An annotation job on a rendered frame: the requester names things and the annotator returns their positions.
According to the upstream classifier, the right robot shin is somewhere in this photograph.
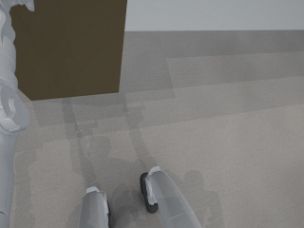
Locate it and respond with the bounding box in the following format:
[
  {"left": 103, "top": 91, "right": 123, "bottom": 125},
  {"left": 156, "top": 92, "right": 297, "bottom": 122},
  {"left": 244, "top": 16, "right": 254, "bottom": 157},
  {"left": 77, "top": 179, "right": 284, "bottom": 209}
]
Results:
[{"left": 146, "top": 166, "right": 161, "bottom": 204}]

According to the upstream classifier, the robot left thigh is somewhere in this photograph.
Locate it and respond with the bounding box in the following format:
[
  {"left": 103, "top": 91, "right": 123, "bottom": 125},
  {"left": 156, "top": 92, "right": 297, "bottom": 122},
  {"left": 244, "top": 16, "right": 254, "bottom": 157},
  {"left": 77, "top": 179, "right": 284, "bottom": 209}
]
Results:
[{"left": 77, "top": 190, "right": 109, "bottom": 228}]

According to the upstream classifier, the left robot hand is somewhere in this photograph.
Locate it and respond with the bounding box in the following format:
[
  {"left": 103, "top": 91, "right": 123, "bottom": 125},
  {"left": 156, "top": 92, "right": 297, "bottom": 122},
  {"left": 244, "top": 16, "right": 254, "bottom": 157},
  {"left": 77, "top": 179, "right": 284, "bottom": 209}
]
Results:
[{"left": 1, "top": 0, "right": 34, "bottom": 12}]

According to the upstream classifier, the robot left forearm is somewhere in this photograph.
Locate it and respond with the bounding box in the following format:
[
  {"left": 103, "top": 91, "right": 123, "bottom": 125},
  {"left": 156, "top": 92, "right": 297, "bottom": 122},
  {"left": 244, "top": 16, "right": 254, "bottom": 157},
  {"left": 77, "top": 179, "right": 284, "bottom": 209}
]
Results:
[{"left": 0, "top": 0, "right": 18, "bottom": 94}]

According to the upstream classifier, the cabinet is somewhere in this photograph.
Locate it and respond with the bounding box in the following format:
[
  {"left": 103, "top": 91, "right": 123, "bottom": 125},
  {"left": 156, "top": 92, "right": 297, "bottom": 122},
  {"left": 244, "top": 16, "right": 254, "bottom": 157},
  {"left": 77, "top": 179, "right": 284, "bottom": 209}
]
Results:
[{"left": 9, "top": 0, "right": 127, "bottom": 101}]

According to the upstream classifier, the robot left upper arm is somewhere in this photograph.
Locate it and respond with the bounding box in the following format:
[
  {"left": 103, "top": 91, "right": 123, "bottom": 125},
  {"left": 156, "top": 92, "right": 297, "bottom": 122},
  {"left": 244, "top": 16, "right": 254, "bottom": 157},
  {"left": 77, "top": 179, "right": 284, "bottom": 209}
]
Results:
[{"left": 0, "top": 84, "right": 29, "bottom": 228}]

